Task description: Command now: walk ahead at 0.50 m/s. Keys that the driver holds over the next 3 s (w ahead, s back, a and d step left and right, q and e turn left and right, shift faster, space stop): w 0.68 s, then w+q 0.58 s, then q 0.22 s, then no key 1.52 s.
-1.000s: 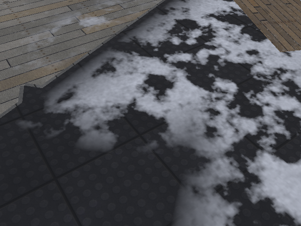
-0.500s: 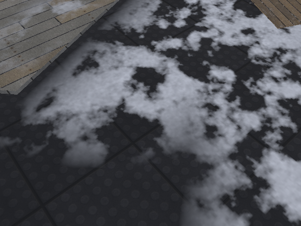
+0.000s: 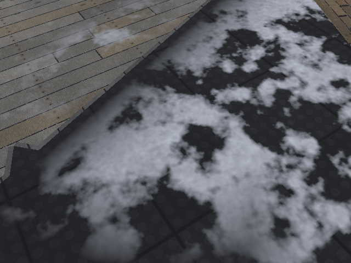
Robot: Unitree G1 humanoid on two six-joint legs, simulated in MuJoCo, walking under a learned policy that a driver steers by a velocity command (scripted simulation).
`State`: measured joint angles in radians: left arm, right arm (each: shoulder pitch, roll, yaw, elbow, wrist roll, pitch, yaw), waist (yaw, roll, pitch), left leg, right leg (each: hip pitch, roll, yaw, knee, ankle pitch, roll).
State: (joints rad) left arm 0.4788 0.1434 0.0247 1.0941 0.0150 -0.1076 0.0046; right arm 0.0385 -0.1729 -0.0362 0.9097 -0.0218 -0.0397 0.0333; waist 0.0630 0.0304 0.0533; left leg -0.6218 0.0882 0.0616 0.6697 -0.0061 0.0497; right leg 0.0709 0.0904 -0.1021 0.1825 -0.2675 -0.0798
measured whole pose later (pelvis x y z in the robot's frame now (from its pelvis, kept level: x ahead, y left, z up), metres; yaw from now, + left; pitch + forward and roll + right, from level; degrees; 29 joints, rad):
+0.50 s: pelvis +0.28 +0.04 +0.00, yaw +0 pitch +0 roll +1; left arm 0.10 0.19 0.05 0.93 0.03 -0.04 -0.03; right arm 0.46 -0.16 -0.04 1.07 -0.01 -0.10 0.00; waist -0.04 -0.04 0.04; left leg 0.01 -0.09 0.10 0.20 -0.22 0.09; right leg -0.63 -0.11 -0.03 0.78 -0.04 -0.03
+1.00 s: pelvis +0.56 -0.01 +0.00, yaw +6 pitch +0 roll -1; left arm 0.40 0.18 0.05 1.03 0.02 -0.11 0.01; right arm 0.19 -0.21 -0.07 0.95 -0.03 -0.02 0.03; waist 0.01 0.04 0.04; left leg -0.65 0.10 0.00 1.01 -0.10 0.07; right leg -0.04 0.05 -0.22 0.26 -0.20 -0.08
